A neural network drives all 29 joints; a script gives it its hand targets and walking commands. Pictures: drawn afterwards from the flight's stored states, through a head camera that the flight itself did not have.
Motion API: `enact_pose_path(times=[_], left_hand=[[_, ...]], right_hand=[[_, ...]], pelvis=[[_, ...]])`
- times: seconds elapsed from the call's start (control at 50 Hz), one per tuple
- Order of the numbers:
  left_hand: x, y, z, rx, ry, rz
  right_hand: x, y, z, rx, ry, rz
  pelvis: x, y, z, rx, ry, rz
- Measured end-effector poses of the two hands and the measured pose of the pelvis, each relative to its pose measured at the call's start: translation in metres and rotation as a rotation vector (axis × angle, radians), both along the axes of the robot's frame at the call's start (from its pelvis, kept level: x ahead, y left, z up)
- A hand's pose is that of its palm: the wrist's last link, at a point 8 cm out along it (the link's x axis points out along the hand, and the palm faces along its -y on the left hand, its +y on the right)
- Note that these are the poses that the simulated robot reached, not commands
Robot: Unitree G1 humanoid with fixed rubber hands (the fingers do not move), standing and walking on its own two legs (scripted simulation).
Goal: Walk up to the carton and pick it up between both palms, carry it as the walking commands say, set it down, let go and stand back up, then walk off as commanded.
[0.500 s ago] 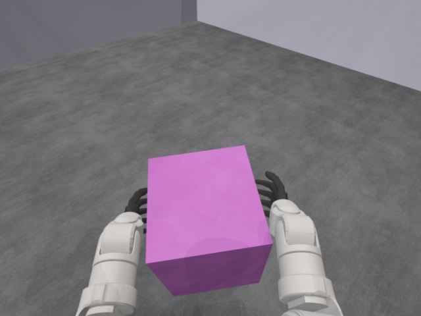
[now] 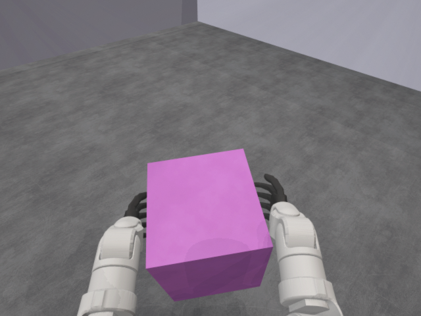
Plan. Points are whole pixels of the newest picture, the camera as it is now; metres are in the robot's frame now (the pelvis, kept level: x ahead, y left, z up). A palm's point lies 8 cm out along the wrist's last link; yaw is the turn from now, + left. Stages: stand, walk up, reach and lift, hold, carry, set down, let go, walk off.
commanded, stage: hold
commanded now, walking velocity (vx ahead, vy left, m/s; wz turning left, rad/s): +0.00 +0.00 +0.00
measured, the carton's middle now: (207, 228) +0.32 +0.00 -0.01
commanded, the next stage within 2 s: carry in 0.22 s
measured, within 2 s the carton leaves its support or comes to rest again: neither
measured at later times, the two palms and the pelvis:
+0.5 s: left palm (116, 221) +0.28 +0.17 +0.07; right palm (273, 203) +0.29 -0.12 +0.10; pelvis -0.01 +0.02 -0.01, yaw +0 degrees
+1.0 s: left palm (111, 243) +0.23 +0.17 +0.08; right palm (282, 227) +0.25 -0.12 +0.10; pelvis -0.01 +0.03 -0.01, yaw -1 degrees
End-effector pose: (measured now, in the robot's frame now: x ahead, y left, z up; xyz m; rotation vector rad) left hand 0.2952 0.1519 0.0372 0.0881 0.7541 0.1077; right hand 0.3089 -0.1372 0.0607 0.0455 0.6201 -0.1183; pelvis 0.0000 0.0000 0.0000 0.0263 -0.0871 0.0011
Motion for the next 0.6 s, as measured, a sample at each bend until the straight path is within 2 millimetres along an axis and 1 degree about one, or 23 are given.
enact_pose_path(times=[0.24,0.28,0.36,0.48,0.54,0.6], left_hand=[[-0.009,0.0,0.0,0.009,-0.002,-0.003],[-0.01,0.0,0.003,0.009,-0.008,-0.007],[-0.011,0.005,0.014,0.002,-0.027,-0.004],[-0.012,0.018,0.034,-0.03,-0.067,0.026],[-0.014,0.018,0.042,-0.044,-0.076,0.04],[-0.019,0.014,0.046,-0.053,-0.075,0.059]], right_hand=[[-0.006,0.0,0.002,-0.004,-0.002,0.01],[-0.008,0.0,0.005,-0.008,-0.008,0.008],[-0.012,0.005,0.015,-0.016,-0.026,0.005],[-0.014,0.018,0.036,-0.012,-0.065,-0.002],[-0.016,0.018,0.044,0.001,-0.072,-0.011],[-0.02,0.014,0.047,0.02,-0.07,-0.019]], pelvis=[[-0.003,0.0,-0.001,-0.002,-0.004,0.002],[-0.004,0.001,-0.002,-0.005,-0.003,0.002],[-0.006,0.007,-0.005,-0.015,0.01,0.004],[-0.006,0.019,-0.008,-0.028,0.032,0.001],[-0.005,0.019,-0.01,-0.025,0.037,-0.005],[-0.003,0.017,-0.012,-0.023,0.037,-0.004]])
